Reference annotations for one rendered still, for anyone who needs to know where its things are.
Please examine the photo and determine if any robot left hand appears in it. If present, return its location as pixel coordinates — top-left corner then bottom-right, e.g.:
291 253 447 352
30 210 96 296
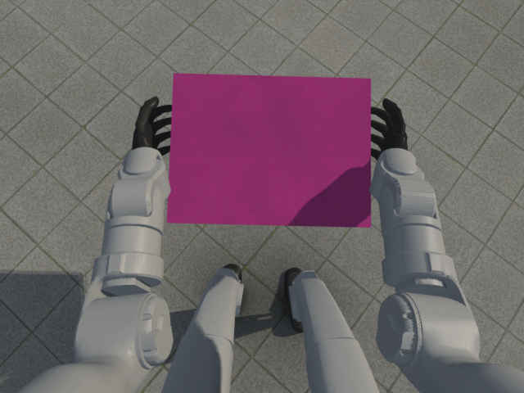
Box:
132 97 172 156

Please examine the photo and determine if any robot right upper arm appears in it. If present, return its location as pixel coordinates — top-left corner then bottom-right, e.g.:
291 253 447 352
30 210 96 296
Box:
376 292 524 393

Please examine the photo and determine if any robot left upper arm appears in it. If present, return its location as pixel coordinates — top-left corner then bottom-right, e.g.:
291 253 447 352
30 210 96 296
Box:
16 292 174 393

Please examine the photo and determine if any robot left thigh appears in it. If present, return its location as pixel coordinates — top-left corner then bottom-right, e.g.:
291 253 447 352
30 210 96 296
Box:
161 275 244 393

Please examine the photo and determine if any right robot forearm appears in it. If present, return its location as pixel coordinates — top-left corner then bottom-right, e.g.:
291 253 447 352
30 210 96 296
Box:
369 148 481 354

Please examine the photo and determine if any robot right foot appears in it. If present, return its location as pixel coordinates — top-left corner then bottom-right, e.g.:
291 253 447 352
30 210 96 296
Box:
284 268 303 333

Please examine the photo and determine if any robot right hand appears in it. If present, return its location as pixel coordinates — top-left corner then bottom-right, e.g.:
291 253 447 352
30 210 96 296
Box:
371 98 408 160

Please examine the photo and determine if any carton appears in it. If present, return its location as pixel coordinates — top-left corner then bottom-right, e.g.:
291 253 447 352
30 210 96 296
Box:
167 73 371 228

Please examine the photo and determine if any left robot forearm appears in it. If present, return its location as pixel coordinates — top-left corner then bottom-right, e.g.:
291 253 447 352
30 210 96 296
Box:
74 147 171 360

